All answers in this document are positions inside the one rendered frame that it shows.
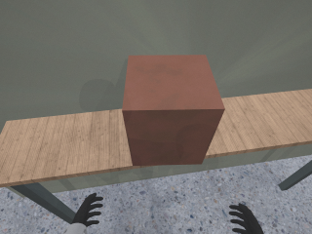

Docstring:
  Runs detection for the robot left forearm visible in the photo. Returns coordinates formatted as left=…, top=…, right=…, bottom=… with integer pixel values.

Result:
left=62, top=222, right=87, bottom=234

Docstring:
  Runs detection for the robot left hand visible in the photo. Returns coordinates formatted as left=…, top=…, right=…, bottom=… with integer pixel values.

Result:
left=71, top=192, right=103, bottom=227

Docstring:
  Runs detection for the carton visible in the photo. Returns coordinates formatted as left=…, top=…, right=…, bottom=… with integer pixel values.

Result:
left=122, top=55, right=225, bottom=166

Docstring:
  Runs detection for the table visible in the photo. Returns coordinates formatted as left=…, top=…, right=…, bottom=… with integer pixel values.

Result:
left=0, top=89, right=312, bottom=224

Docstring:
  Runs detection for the robot right hand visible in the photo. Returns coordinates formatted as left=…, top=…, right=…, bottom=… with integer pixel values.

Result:
left=229, top=203, right=264, bottom=234

